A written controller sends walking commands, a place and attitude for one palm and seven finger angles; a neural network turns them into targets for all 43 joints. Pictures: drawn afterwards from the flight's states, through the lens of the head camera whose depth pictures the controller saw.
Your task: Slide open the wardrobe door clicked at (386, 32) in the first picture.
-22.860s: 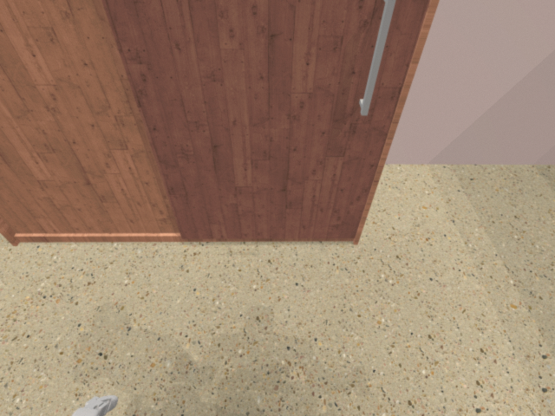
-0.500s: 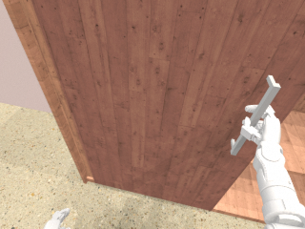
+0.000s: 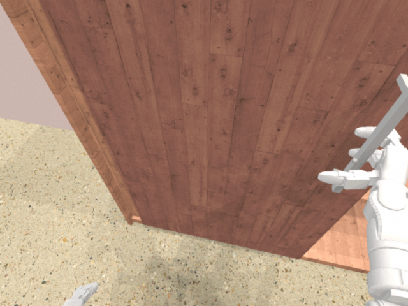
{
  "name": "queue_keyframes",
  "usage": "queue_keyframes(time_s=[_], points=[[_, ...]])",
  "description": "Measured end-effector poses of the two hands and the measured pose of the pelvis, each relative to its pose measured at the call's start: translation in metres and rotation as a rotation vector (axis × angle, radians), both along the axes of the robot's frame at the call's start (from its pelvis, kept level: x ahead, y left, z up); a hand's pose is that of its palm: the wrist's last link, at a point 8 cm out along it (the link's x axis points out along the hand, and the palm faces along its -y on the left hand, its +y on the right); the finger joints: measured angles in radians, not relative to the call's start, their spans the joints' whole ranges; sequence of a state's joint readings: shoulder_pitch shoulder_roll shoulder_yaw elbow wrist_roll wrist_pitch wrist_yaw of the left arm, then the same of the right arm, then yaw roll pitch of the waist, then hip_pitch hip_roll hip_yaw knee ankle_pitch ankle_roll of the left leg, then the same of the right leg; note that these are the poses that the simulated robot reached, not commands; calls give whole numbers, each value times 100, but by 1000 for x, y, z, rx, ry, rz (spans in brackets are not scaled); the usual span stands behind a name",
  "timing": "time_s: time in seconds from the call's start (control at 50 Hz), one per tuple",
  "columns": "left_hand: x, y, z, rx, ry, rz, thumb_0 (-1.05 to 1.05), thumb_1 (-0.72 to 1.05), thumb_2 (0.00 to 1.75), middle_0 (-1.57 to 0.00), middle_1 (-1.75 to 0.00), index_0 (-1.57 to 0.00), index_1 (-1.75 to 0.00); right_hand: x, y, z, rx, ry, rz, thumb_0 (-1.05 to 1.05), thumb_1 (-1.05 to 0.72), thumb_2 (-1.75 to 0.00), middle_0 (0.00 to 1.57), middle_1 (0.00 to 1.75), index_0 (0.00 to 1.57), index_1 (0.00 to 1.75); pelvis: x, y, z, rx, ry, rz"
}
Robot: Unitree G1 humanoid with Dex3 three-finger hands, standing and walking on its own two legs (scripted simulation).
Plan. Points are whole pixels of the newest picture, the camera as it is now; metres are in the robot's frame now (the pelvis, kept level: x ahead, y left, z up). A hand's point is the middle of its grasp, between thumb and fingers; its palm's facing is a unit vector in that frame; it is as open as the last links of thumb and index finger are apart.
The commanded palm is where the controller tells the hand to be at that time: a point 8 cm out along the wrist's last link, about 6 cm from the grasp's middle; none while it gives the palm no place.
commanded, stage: loosen the grip on the handle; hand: right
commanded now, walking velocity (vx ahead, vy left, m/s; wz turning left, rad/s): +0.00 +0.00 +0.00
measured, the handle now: (364, 144) +0.43 -0.28 +0.10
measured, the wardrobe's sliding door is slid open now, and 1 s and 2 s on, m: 0.66 0.66 0.66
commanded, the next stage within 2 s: slip the hand off the handle in 0.12 s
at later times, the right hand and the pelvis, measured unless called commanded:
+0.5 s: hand (377, 169) +0.37 -0.29 +0.09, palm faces +0.41 +0.88 -0.22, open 14.6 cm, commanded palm +0.34 -0.33 +0.10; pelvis +0.00 -0.01 +0.00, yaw +0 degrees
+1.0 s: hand (394, 175) +0.36 -0.32 +0.09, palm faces +0.37 +0.90 -0.21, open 14.6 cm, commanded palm +0.30 -0.36 +0.10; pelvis -0.01 -0.03 +0.00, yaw +1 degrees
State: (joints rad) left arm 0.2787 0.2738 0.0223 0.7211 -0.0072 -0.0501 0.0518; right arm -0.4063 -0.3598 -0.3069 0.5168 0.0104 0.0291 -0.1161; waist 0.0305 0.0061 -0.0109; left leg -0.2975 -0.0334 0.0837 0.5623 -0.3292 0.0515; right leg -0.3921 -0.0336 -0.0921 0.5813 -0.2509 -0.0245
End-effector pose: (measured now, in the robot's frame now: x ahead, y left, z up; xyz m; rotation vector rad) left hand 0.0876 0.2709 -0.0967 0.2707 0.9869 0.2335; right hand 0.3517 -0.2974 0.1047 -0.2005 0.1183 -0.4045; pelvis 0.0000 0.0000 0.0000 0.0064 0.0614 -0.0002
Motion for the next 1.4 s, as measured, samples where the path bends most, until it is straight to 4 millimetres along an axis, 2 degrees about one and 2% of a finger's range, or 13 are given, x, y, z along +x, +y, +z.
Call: queue_keyframes(time_s=[0.12, 0.26, 0.42, 0.6, 0.84, 0.96, 1.1, 1.26, 1.4], points=[[4, 2, -3, 1, 2, 20, 1, 90, 89, -20, -30, -21, -30, 1, 1, -5, -3, 4, 8, -1, 50, -22, 31, 123, 33, 124, 5, 1, -2, 0, 14, 2], [13, -9, -6, -27, -24, 16, 1, 90, 89, -20, -30, -21, -30, -6, -2, 0, -3, -24, -1, -1, 54, -21, 27, 117, 29, 119, 8, -1, -2, -1, 9, 1], [16, -18, -5, -32, -44, 5, 1, 90, 89, -20, -30, -21, -30, -16, -24, -4, 2, -10, -33, -2, 54, -20, 26, 116, 26, 116, 1, -3, -3, 3, 11, 1], [1, -19, -7, -9, -20, 4, 1, 90, 89, -20, -30, -21, -30, -20, -45, 3, -11, -31, -15, -2, 54, -20, 25, 115, 26, 115, -7, -10, -4, 15, 13, -9], [-29, -22, -6, 18, 28, 28, 1, 90, 89, -20, -30, -21, -30, -15, -68, -2, -12, -24, -21, -2, 54, -20, 25, 115, 26, 115, -13, -19, -5, 24, 26, -6], [-34, -26, -5, 8, 32, 45, 1, 90, 89, -20, -30, -21, -30, -21, -68, -2, -19, -42, 13, -2, 54, -20, 25, 115, 26, 116, -9, -25, -4, 25, 27, 4], [-13, -35, -2, -7, -27, 29, 1, 90, 89, -20, -30, -21, -30, -50, -67, -13, -2, -25, -1, -2, 54, -20, 25, 115, 26, 115, -4, -29, -3, 23, 8, 7], [34, -49, 7, -12, -136, -60, 1, 90, 89, -20, -30, -21, -30, -82, -69, -11, -13, -40, -27, -2, 54, -20, 25, 115, 26, 115, -6, -28, -2, 25, -15, -13], [70, -60, 18, -37, -240, -122, 1, 90, 89, -20, -30, -21, -30, -103, -58, -6, -7, -33, -12, -2, 54, -20, 25, 115, 25, 115, -6, -25, 0, 20, -34, -22]])
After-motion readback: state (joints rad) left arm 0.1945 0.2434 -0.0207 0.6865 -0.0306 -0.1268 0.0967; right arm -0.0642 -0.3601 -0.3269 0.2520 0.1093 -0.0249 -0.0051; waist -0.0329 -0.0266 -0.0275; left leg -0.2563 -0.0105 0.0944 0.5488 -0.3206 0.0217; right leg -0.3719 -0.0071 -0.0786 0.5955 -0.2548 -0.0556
